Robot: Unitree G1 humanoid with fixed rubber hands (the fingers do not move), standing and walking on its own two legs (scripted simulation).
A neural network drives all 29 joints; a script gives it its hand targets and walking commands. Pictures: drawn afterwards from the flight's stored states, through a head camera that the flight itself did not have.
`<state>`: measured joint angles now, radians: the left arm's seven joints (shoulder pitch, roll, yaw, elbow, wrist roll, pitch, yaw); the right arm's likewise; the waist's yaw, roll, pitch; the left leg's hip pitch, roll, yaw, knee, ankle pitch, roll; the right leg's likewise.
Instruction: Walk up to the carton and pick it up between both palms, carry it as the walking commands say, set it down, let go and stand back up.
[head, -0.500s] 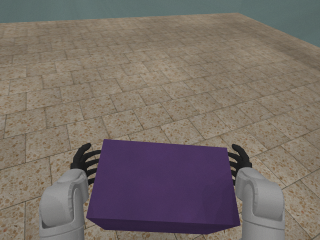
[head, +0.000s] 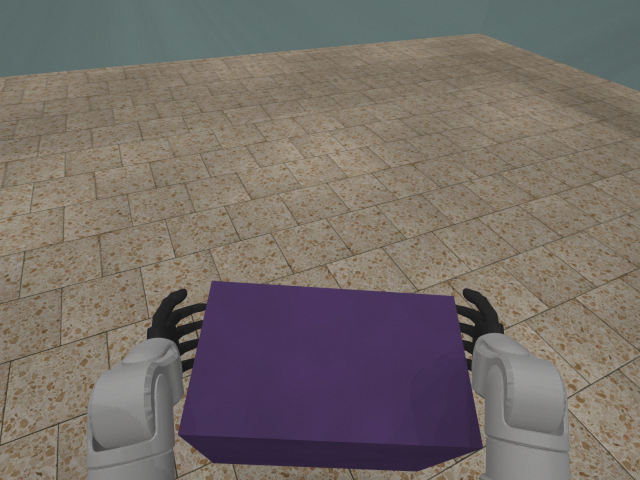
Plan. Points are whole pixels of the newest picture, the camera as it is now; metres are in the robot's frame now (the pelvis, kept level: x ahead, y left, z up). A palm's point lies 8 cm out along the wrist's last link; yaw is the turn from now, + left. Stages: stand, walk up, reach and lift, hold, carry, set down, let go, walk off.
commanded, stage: carry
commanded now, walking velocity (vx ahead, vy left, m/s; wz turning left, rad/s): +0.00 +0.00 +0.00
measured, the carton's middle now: (324, 385) +0.26 -0.01 +0.01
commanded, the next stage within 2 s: none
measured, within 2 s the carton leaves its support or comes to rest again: neither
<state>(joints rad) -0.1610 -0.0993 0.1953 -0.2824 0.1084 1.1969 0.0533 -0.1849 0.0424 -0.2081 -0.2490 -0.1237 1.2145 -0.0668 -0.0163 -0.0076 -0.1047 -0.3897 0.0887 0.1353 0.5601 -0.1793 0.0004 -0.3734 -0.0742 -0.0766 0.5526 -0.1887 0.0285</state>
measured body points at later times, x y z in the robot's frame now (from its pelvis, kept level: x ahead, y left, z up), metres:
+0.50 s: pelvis +0.02 -0.01 +0.00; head +0.00 +0.00 +0.45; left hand +0.30 +0.17 +0.07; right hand +0.30 -0.20 +0.08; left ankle +0.07 +0.12 -0.73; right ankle +0.06 -0.14 -0.73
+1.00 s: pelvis +0.05 +0.00 +0.00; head +0.03 +0.00 +0.45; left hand +0.32 +0.18 +0.08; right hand +0.32 -0.19 +0.09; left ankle +0.07 +0.12 -0.73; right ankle +0.06 -0.14 -0.73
